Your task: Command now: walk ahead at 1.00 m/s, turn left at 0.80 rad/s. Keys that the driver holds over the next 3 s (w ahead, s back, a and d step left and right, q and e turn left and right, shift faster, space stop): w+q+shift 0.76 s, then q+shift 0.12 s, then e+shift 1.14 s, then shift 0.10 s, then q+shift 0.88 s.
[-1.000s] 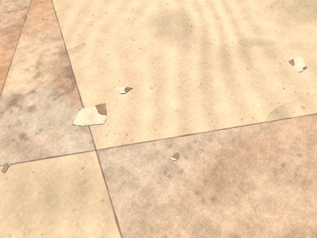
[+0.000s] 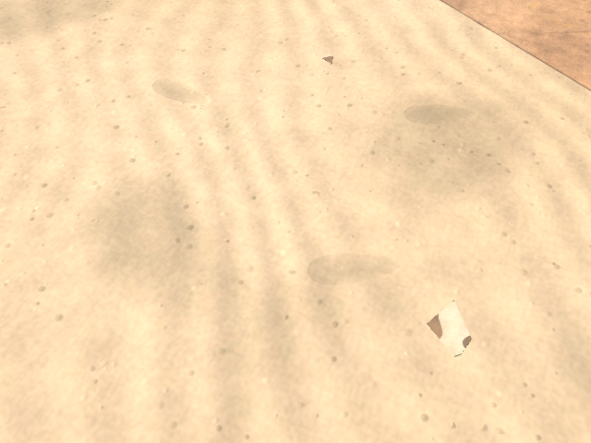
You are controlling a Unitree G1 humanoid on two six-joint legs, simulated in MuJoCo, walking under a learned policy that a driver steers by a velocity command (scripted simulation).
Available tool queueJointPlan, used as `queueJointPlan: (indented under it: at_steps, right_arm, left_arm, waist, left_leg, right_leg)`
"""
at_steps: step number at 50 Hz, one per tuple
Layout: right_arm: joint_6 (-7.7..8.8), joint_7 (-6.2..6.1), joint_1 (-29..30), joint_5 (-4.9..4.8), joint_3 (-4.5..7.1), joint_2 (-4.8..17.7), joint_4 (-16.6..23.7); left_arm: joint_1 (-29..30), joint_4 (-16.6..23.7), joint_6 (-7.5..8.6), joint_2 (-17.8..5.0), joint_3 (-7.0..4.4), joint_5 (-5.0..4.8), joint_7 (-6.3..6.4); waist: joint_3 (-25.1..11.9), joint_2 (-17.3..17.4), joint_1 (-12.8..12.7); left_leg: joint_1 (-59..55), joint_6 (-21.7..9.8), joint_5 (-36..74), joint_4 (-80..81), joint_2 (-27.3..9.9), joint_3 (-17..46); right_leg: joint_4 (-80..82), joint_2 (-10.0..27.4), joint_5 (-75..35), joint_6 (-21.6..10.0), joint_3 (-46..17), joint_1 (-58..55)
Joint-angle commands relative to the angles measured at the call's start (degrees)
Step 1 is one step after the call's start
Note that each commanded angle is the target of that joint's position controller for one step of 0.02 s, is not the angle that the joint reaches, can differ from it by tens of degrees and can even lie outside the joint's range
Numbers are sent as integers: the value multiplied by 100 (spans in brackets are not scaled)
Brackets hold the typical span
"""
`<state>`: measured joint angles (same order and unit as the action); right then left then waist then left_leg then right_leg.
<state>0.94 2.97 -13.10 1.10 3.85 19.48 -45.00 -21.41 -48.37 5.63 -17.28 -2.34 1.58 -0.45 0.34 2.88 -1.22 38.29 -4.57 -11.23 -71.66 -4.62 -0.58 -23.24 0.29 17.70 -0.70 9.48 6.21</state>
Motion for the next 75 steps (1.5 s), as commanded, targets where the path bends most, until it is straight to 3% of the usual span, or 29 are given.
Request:
queueJointPlan:
  at_steps: [1,7,10,11,12,13,14,16,20,24,28,30,32,33,34,35,37,42,47,50,52,53,54,55,58,65,72,74,75]
  right_arm:
    - [-48,137,464,37,-167,-302,623]
    - [-13,277,1156,8,-251,-22,834]
    - [-12,104,-1283,4,26,613,148]
    - [-15,-44,-2073,-23,200,871,-167]
    - [-86,-176,-1540,-118,324,1271,-176]
    - [-154,-182,-1182,52,438,1874,148]
    - [-160,-228,-1131,25,445,1591,306]
    - [-35,-293,-789,-12,310,1004,146]
    - [301,-288,-567,-95,170,721,175]
    - [368,-234,-773,-117,246,786,165]
    - [343,-232,-1031,-143,324,903,105]
    - [334,-266,-885,-93,370,1104,149]
    - [409,-215,-382,-31,347,1104,254]
    - [466,-242,-466,-96,90,102,464]
    - [423,-239,-1040,-277,-53,-1,795]
    - [292,-284,-607,-90,-22,437,580]
    - [158,-127,-69,64,15,524,603]
    - [-135,41,570,130,-124,77,1176]
    - [-34,253,1016,94,-271,-129,1319]
    - [55,122,219,244,-215,54,872]
    - [202,-55,-733,435,-126,399,435]
    - [249,-156,-785,491,-94,816,492]
    - [269,-228,-886,122,-17,825,706]
    - [189,-322,-412,-66,-6,671,785]
    - [142,-459,319,-77,-233,-32,675]
    - [166,-503,628,68,-164,-108,666]
    - [-49,-437,315,63,76,341,644]
    - [-162,-395,67,56,133,315,549]
    - [-261,-350,-211,64,92,42,594]
  left_arm:
    - [284,241,236,-129,4,-51,-13]
    - [-37,83,171,-822,-116,-20,177]
    - [464,319,-124,-1306,-270,74,284]
    - [543,339,-185,-1232,-278,111,208]
    - [643,522,-118,-358,-58,188,84]
    - [180,1232,10,-407,0,26,70]
    - [622,1282,167,-666,30,90,85]
    - [961,1218,193,-694,57,138,100]
    - [1146,1341,-236,-423,155,298,52]
    - [2377,1851,-224,-85,313,88,-81]
    - [2609,1986,-174,-306,264,-8,-46]
    - [1859,1774,-143,-691,103,-18,47]
    - [-354,1272,-86,-1240,-176,13,239]
    - [-1185,1133,-54,-1592,-293,254,329]
    - [-454,1218,-96,-1841,-367,270,251]
    - [320,1382,-138,-1134,-285,204,214]
    - [540,1219,-174,-575,-150,173,166]
    - [263,602,88,-317,-63,-74,26]
    - [453,477,146,-616,-104,-104,21]
    - [95,305,37,-955,-141,-177,28]
    - [-54,269,-75,-916,-96,-286,50]
    - [-696,366,-157,-179,41,-263,25]
    - [-1384,250,-301,-322,34,-539,165]
    - [-998,224,-367,-633,-44,-423,210]
    - [-379,285,-557,-506,-95,-96,136]
    - [86,667,-1006,-45,-191,-54,-14]
    - [828,1193,-1070,-229,-241,-74,-232]
    - [368,1046,-977,-413,-320,-37,-201]
    - [265,1098,-889,-1020,-431,-11,-90]
  waist:
    - [459,-837,257]
    - [427,-594,424]
    - [-830,-894,1709]
    - [-1074,-442,1897]
    - [-419,1002,1239]
    - [-1568,1387,659]
    - [-1404,238,858]
    - [-32,-871,303]
    - [436,-888,-140]
    - [515,-419,322]
    - [189,-77,566]
    - [-338,-50,194]
    - [-1400,-193,-1040]
    - [-2012,-1490,-1049]
    - [-2370,-2856,-281]
    - [-1392,-1626,-281]
    - [-450,-507,-206]
    - [255,-712,202]
    - [307,-789,291]
    - [-125,-798,579]
    - [-661,-438,1038]
    - [-1643,937,641]
    - [-3235,707,689]
    - [-2881,153,609]
    - [-892,15,119]
    - [-557,455,-199]
    - [-460,449,81]
    - [-323,-383,-79]
    - [74,-2103,1]
  left_leg:
    - [797,-19,734,427,-300,55]
    - [-890,-506,1381,2836,622,-1169]
    - [-3451,-908,484,2957,1033,-821]
    - [-4692,-1085,111,3356,1001,-358]
    - [-4976,-1276,465,3395,281,973]
    - [-6489,-2479,-256,4569,-776,4061]
    - [-6184,-2364,-1410,5628,-1049,4890]
    - [-4197,-1879,-902,5934,-681,4060]
    - [-2015,-1672,336,6113,150,2648]
    - [-1624,-1188,1338,6135,682,2120]
    - [-2673,-844,2523,5628,452,2394]
    - [-3086,-575,3734,4610,458,2485]
    - [-2181,-350,3400,1959,782,2152]
    - [-749,-317,-740,-21,1288,1557]
    - [380,-249,-1782,-945,1318,1009]
    - [723,-272,-1018,-1093,767,867]
    - [525,-163,-516,-631,348,610]
    - [515,93,-340,84,37,298]
    - [-1556,53,1505,3213,638,-406]
    - [-2724,-227,1306,3750,991,-199]
    - [-4223,-423,3058,4538,408,153]
    - [-5704,-911,7841,3466,-1696,1635]
    - [-6355,-1657,9028,3319,-2584,2684]
    - [-5471,-1512,7457,3835,-2180,2174]
    - [-3485,-978,5238,4767,-1403,1085]
    - [-2022,-824,2046,5518,-1183,-269]
    - [-2176,-375,50,5004,-1621,-625]
    - [-1757,212,-951,3813,-1238,-1015]
    - [-764,723,-2286,2124,-473,-1526]
  right_leg:
    - [1453,1345,-2460,-319,-469,-89]
    - [1011,1115,-6532,6,706,-692]
    - [-2256,1427,-7905,-82,446,-477]
    - [-4348,1019,-5424,-82,411,467]
    - [-6580,-62,555,62,247,2414]
    - [-7689,-378,1168,219,-960,4260]
    - [-7258,-33,676,141,-1529,4657]
    - [-6022,414,243,181,-1508,4117]
    - [-4365,769,342,530,-1306,2981]
    - [-2120,490,-1860,483,-960,2223]
    - [-949,141,-2262,295,-1057,1668]
    - [-699,-152,-1541,198,-1140,647]
    - [-917,269,-364,24,-1364,-1796]
    - [-517,1902,1875,-216,-3257,-3143]
    - [845,2809,2935,-662,-6360,-3105]
    - [942,2453,3582,-714,-5781,-2198]
    - [857,1955,1646,-571,-3794,-932]
    - [897,1641,-3702,-435,-1223,-24]
    - [988,943,-4310,-246,86,875]
    - [-6,1150,-5512,-341,-92,365]
    - [-2135,697,-4020,-194,-72,760]
    - [-4598,-140,1944,-19,-146,1824]
    - [-5758,-443,2298,-49,-1748,2063]
    - [-5648,-161,1621,-31,-1803,2082]
    - [-4758,236,1006,195,-1210,2229]
    - [-3734,415,83,260,-843,1807]
    - [-1849,270,330,-51,-337,1062]
    - [-611,179,-18,-278,-750,387]
    - [496,1449,-1034,-609,-2787,375]
